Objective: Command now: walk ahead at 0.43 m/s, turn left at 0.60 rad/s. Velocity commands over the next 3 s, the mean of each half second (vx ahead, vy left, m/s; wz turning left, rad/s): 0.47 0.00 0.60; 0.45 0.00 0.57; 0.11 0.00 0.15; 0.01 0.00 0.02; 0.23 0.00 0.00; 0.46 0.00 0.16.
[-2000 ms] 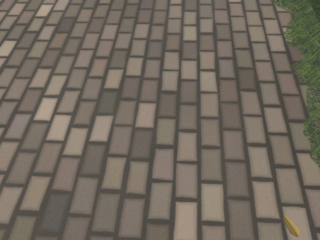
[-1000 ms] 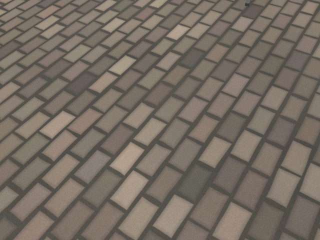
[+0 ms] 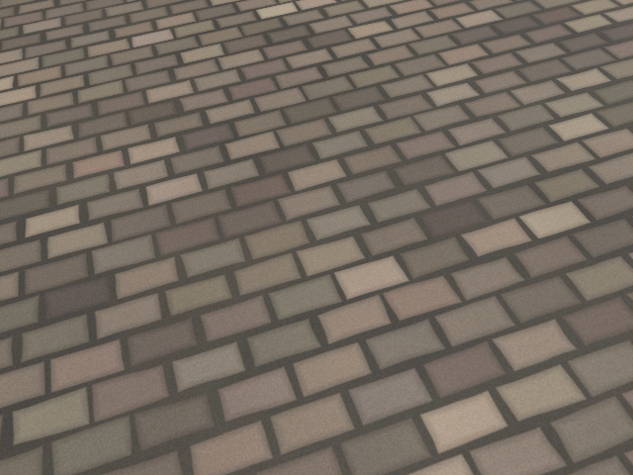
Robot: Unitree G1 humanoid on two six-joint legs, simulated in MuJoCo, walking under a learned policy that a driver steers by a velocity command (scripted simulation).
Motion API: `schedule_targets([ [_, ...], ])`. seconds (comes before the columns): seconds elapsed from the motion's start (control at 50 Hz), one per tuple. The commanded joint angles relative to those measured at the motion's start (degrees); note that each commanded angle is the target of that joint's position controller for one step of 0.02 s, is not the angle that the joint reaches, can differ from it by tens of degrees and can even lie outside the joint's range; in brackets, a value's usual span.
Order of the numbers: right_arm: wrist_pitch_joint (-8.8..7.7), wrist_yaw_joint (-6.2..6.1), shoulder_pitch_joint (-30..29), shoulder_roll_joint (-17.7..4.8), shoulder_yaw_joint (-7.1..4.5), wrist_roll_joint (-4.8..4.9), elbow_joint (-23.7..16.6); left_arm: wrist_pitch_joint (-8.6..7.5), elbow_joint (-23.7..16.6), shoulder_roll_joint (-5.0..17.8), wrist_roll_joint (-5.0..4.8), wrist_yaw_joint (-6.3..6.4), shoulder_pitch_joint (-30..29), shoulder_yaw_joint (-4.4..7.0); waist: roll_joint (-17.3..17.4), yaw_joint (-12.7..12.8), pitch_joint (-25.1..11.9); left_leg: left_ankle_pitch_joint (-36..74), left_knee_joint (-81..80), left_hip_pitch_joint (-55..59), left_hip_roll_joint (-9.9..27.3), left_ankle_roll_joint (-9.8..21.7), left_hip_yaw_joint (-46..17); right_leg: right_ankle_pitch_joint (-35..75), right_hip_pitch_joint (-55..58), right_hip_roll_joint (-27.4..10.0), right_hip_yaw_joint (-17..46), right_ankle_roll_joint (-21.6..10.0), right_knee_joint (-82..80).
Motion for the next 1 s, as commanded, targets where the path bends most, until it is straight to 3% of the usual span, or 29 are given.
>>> schedule_targets([
  [0.02, -1.11, 0.56, -10.5, -1.8, 0.31, 0.03, -6.1, -1.18, -1.1, 7.9, -0.03, -0.2, 3.4, 2.04, -9.5, 3.1, 9.0, 0.9, -5.6, -12.5, 1.4, -0.4, 2.0, 3.1, 5.0, -13.7, 8.4, -6.3, -7.9],
  [0.1, -1.61, 1.6, -16.5, -0.1, 1.6, 0.05, -8.5, -1.38, 0.6, 7.9, -0.1, -0.09, 4.1, 1.98, -10.6, 4.0, 9.6, 0.0, -16.7, -7.1, 3.1, 1.2, 8.2, 15.3, 5.3, -14.6, 2.5, -6.1, -6.0],
  [0.16, -1.7, 1.45, -17.2, 0.2, 2.09, -0.29, -9.5, -0.76, 2.2, 8.8, -0.26, 0.3, 4.6, 2.04, -11.4, 3.0, 8.9, -5.1, -23.9, 0.8, 1.2, 4.6, 12.7, 28.4, 5.7, -15.1, -1.7, -4.9, -1.5],
  [0.2, -2.0, 0.38, -10.4, -1.2, 1.35, -0.4, -7.8, -0.33, 3.1, 10.6, -0.53, 0.59, 4.6, 2.14, -11.8, -1.1, 3.6, -8.7, -26.7, 13.0, -3.8, 7.8, 15.3, 53.6, 5.3, -15.0, -5.3, -4.2, 10.9],
  [0.22, -2.57, -0.31, -1.2, -2.4, 0.55, -0.62, -5.1, -0.06, 3.0, 11.0, -0.96, 0.74, 3.9, 2.01, -10.3, -5.7, -2.3, -5.7, -30.6, 25.5, -5.8, 9.6, 14.6, 55.8, 1.4, -14.4, -7.3, -3.2, 22.8],
  [0.24, -2.87, -1.37, 9.1, -5.7, -0.84, -0.98, -1.9, -0.14, 1.8, 10.2, -0.77, 0.67, 3.2, 1.61, -6.3, -10.4, -8.9, -8.2, -32.7, 42.0, -1.4, 11.7, 6.7, 41.9, -10.2, -13.2, -7.6, -1.7, 38.0],
  [0.26, -2.88, -2.41, 10.0, -12.8, -2.3, -0.11, -2.4, -0.53, -3.0, 2.2, -0.56, -0.84, 4.0, -0.3, 9.8, -7.4, -15.3, -18.0, -36.8, 59.6, 18.3, 18.3, -23.9, -11.5, -34.3, -4.8, -6.3, 1.6, 57.3],
  [0.28, -2.48, -3.01, 12.9, -13.6, -2.62, 1.45, -3.3, -0.97, -4.8, 7.4, -0.11, -1.01, -2.4, 0.94, 4.5, -11.0, -18.5, -11.3, -44.7, 59.5, 22.2, 21.2, -40.5, -14.3, -40.4, -0.4, 5.0, 1.9, 64.6],
  [0.3, -2.37, -3.56, 10.8, -12.1, -2.25, 1.36, -1.2, -1.23, -6.3, 7.9, -0.73, -1.15, -7.4, 1.12, 1.3, -9.7, -9.1, -2.2, -44.0, 55.1, 19.4, 20.0, -28.8, -8.0, -44.9, -3.7, 7.2, 1.1, 64.4],
  [0.32, -2.61, -3.89, 8.0, -9.0, -1.39, 1.72, -0.8, -1.86, -5.9, 6.7, -0.88, -1.13, -6.6, 0.44, -0.4, -6.8, -3.0, 7.2, -44.2, 45.9, 17.1, 18.5, -21.6, -3.6, -42.1, -5.7, 6.7, 0.8, 58.9],
  [0.34, -2.99, -4.0, 4.8, -7.0, -0.71, 1.67, -1.1, -1.61, -5.0, 6.6, -0.3, -1.07, -5.7, 0.53, -2.0, -4.0, 0.2, 13.1, -45.0, 39.0, 13.6, 16.6, -16.6, -3.0, -38.1, -7.0, 6.8, 1.1, 54.7],
  [0.38, -3.71, -3.93, 1.6, -4.9, 0.24, 2.11, -1.6, 0.4, -3.8, 6.4, 1.24, -1.36, -1.6, 0.55, -0.7, -0.3, 0.7, 18.5, -46.6, 31.5, 9.8, 16.1, -11.4, -3.9, -31.7, -7.4, 6.8, 2.3, 51.1],
  [0.42, -4.71, -3.7, 2.7, -5.2, 0.21, 2.44, -0.7, 1.72, -4.1, 5.3, 1.6, -1.76, -2.2, 0.51, -0.8, 0.3, 1.3, 19.3, -48.2, 28.5, 8.3, 16.8, -10.2, -2.7, -31.7, -6.7, 5.7, 3.5, 48.2],
  [0.5, -5.07, -3.7, 7.1, -5.9, -0.03, 2.32, 1.2, 2.04, -7.6, 4.4, 1.33, -1.96, -12.8, 0.21, -0.1, -2.4, 5.3, 15.0, -50.8, 27.4, 6.7, 15.8, -11.1, 6.6, -37.1, -5.9, 5.0, 4.7, 38.2],
  [0.64, -5.17, -4.66, 13.9, -7.3, -0.46, 1.96, 3.5, 0.87, -12.1, 4.2, 0.32, -2.46, -26.0, -0.66, 0.3, -7.0, 5.3, 24.4, -45.7, 35.7, 7.8, 13.4, -14.8, 14.3, -35.5, -1.6, 5.7, 3.1, 22.0],
  [0.68, -5.09, -5.15, 12.4, -8.2, -0.66, 1.82, 3.3, 0.52, -11.8, 5.3, 0.19, -2.16, -23.8, -0.41, 0.8, -5.2, 4.8, 26.9, -43.5, 35.9, 8.5, 11.6, -16.3, 12.1, -28.8, -0.3, 6.5, 1.8, 17.8],
  [0.72, -5.28, -4.9, 9.5, -9.3, -0.82, 1.64, 2.8, 0.02, -8.7, 7.8, 0.06, -1.07, -13.7, 0.71, 0.6, -0.5, 0.7, 37.8, -34.0, 33.0, 6.3, 9.0, -15.3, 6.8, -13.2, 2.8, 5.3, -0.2, 15.1],
  [0.74, -5.62, -4.36, 8.7, -9.0, -0.66, 2.03, 2.9, -0.68, -6.8, 9.5, 0.4, -0.25, -5.6, 1.43, -2.0, 3.9, -3.8, 35.3, -22.4, 28.7, 2.8, 7.6, -12.6, 7.7, -1.2, 0.3, 6.8, -1.8, 12.0],
  [0.76, -6.16, -3.97, 9.7, -4.0, 0.71, 2.41, 1.3, -1.01, -6.6, 13.6, 1.72, 0.96, 3.7, 2.36, -8.1, 6.6, -12.8, 16.1, -5.6, 21.3, -0.7, 6.6, -8.3, -5.8, 12.1, -13.7, 20.7, -4.4, 10.4],
  [0.78, -5.75, -4.09, 16.5, -0.8, 1.26, 3.62, -0.1, -0.45, -7.2, 17.5, 2.16, 0.9, 0.8, 3.1, -21.6, 1.0, -16.7, -23.3, 7.6, 5.2, -9.0, 5.0, -2.8, -8.2, 19.8, -26.5, 47.7, -10.5, 2.6],
  [0.8, -4.88, -4.58, 14.7, -5.6, 0.78, 1.27, 1.9, 0.1, -7.6, 12.3, 0.84, 0.51, -3.0, 2.55, -12.6, -0.1, -10.4, -18.4, 12.1, 1.1, -3.2, 5.5, -2.7, -13.4, 12.6, -24.4, 48.3, -10.5, 1.6],
  [0.82, -4.54, -4.07, 10.8, -5.9, 0.55, 0.97, 2.0, 0.11, -7.8, 7.5, 0.4, 0.31, -6.4, 1.37, -7.2, -0.6, -3.5, -12.9, 11.1, 1.7, -1.1, 5.3, -1.7, -11.5, 5.0, -21.9, 38.6, -9.6, 0.7],
  [0.84, -4.24, -3.62, 8.6, -4.9, 0.77, 0.96, 2.0, -0.01, -7.3, 5.2, 0.5, 0.05, -8.0, 0.77, -4.6, -1.2, 0.2, -10.2, 9.0, 2.8, 0.7, 4.9, -0.8, -4.8, -0.1, -19.0, 30.5, -8.5, -0.6],
  [0.88, -2.82, -2.86, 8.1, -3.5, 0.8, 0.49, 2.2, -0.8, -5.8, 4.7, 0.05, 0.23, -7.9, 0.42, -7.7, -2.6, 3.3, -10.2, 6.9, 5.6, 1.9, 3.5, 0.7, 17.3, -5.6, -15.8, 18.9, -7.4, -1.1],
  [0.92, -1.99, -2.6, 8.1, -2.0, 1.04, 0.43, 1.9, -2.31, -4.1, 4.8, -0.6, -0.52, -5.5, 0.39, -8.0, -3.3, 2.0, -10.5, 5.7, 6.8, 0.6, 2.9, 1.1, 40.4, -5.9, -15.4, 13.1, -8.6, 0.8],
  [0.96, -1.84, -2.32, 6.1, -0.9, 1.36, 0.53, 1.1, -2.8, -3.0, 5.4, -0.8, -0.79, -5.5, 0.5, -9.1, -3.9, 1.3, -7.8, 1.9, 5.4, -0.2, 2.2, 1.4, 47.8, -5.1, -14.7, 8.5, -9.0, 0.8],
  [1.0, -1.84, -1.98, 3.0, 0.1, 2.0, 0.65, 0.1, -2.31, -2.4, 5.5, -0.76, -0.76, -6.4, 0.42, -10.4, -3.8, 1.5, -3.6, -5.8, 5.6, -0.2, 1.6, 2.7, 48.7, -5.6, -13.1, 4.5, -8.5, 0.4],
])
Next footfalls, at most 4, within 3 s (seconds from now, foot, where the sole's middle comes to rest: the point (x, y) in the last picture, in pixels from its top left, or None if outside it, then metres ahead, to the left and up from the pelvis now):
0.24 left None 0.24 0.15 -0.78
0.74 right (319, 446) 0.61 0.10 -0.78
1.20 left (202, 434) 0.63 0.37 -0.78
1.52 right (295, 408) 0.70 0.16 -0.78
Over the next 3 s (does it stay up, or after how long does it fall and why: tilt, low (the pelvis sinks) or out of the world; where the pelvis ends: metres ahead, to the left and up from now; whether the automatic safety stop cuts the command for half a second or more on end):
stays up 0.93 0.48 -0.01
